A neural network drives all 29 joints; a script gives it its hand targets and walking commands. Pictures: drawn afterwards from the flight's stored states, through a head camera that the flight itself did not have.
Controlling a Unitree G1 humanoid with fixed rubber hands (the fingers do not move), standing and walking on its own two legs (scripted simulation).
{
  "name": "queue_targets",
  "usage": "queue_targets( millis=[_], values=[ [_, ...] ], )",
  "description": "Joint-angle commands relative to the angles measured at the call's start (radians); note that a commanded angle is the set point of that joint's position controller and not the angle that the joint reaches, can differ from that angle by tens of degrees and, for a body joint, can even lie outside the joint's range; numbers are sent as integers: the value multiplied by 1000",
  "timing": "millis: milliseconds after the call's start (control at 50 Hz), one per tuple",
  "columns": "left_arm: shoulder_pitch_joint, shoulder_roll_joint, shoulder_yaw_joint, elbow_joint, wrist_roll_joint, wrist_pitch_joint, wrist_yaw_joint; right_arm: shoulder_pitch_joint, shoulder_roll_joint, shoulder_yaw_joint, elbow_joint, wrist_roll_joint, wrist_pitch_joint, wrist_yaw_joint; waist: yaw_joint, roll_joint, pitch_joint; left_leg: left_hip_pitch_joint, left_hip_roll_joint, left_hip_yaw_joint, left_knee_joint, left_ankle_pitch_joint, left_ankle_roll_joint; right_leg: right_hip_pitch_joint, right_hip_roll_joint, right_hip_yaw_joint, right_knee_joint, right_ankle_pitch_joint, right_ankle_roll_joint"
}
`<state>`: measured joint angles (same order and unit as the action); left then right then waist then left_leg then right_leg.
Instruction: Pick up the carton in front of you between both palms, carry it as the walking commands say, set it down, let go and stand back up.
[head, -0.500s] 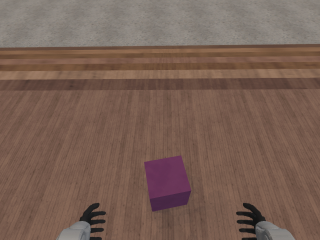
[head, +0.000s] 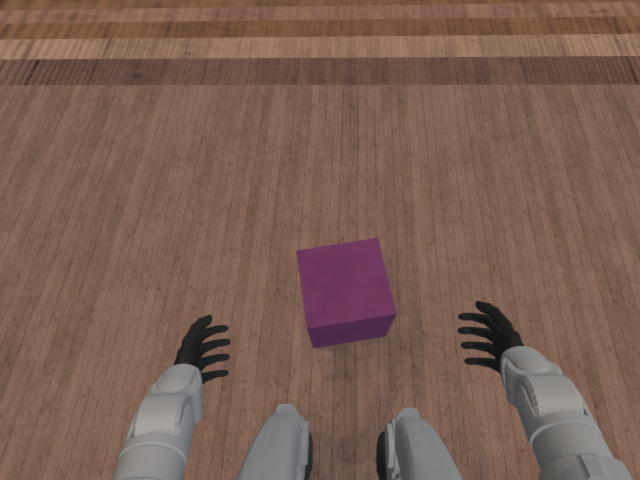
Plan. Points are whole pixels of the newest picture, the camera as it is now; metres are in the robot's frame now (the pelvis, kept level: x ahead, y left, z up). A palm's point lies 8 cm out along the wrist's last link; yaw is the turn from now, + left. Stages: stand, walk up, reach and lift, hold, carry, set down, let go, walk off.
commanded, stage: reach and lift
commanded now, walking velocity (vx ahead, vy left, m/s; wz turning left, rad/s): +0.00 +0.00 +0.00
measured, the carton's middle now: (343, 296) +0.51 +0.01 -0.57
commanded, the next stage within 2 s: none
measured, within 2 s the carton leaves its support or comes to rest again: neither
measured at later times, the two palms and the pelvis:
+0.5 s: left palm (225, 263) +0.42 +0.20 -0.13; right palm (467, 228) +0.49 -0.19 -0.12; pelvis -0.04 -0.01 -0.04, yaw +0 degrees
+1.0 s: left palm (244, 256) +0.48 +0.20 -0.23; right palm (439, 228) +0.54 -0.17 -0.23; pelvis -0.01 -0.01 -0.09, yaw +1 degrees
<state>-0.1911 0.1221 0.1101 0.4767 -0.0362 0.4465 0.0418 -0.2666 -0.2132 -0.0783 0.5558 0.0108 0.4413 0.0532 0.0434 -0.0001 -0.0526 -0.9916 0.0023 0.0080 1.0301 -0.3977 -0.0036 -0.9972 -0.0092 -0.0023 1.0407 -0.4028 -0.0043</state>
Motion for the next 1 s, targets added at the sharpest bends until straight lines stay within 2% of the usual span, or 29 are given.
queue_targets(
  millis=[0, 160, 280, 440, 580, 700, 760, 820, 920, 980],
  values=[
    [-224, 43, 31, -48, -10, 33, 19, -243, -81, -31, -13, 4, 29, 1, -4, -26, -362, 165, -28, 15, -133, 78, -15, 203, 36, -9, -131, 58, -14],
    [-598, 53, 151, 88, 29, -23, 76, -694, -133, -86, 163, -27, -23, -14, 27, -42, -476, 61, -40, 45, -89, 68, -34, 177, 48, 0, -95, 63, 10],
    [-838, 84, 192, 161, 16, -92, 115, -968, -200, -95, 291, -13, -84, -33, 49, -67, -659, 2, -47, 65, -57, 91, -45, 162, 59, 7, -67, 94, 15],
    [-1052, 116, 225, 223, -7, -193, 122, -1241, -280, -101, 418, -4, -183, -25, 70, -94, -838, -65, -52, 65, -36, 187, -50, 137, 64, 16, -42, 200, 10],
    [-1171, 130, 279, 222, 18, -252, 98, -1396, -313, -133, 460, -38, -243, -1, 83, -115, -961, -110, -63, 60, -26, 350, -56, 174, 69, 35, -10, 409, 9],
    [-1112, 97, 339, 190, 74, -286, 65, -1359, -276, -190, 429, -111, -273, 14, 73, -132, -1077, -162, -77, 56, -25, 556, -57, 268, 68, 57, 26, 732, 5],
    [-1076, 68, 374, 186, 110, -312, 48, -1322, -230, -231, 411, -151, -291, 22, 63, -134, -1027, -259, -75, 47, -17, 595, -61, 228, 59, 72, 49, 821, 6],
    [-1066, 48, 402, 188, 140, -334, 39, -1295, -199, -266, 402, -180, -309, 23, 55, -122, -972, -322, -76, 41, 23, 585, -66, 113, 58, 73, 90, 795, 10],
    [-1073, 32, 423, 227, 169, -350, 38, -1265, -195, -282, 421, -194, -328, 10, 47, -89, -901, -385, -75, 42, 178, 508, -79, -180, 72, 53, 210, 592, 16],
    [-1109, 48, 406, 243, 147, -350, 48, -1290, -223, -259, 427, -168, -333, -7, 44, -80, -913, -429, -77, 46, 298, 462, -83, -306, 79, 42, 320, 498, 17]
  ],
)
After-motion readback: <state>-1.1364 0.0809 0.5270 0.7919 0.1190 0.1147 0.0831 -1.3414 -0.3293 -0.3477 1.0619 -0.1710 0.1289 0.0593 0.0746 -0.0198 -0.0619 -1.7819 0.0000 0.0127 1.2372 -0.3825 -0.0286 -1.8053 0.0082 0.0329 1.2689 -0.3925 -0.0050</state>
